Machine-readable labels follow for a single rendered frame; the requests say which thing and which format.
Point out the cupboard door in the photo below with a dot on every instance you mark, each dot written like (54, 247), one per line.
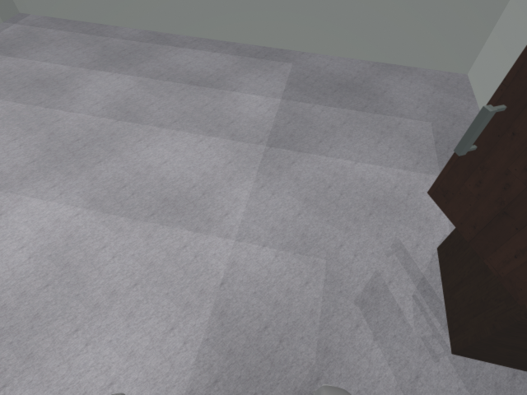
(484, 193)

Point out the handle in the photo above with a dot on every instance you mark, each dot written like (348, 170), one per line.
(480, 122)

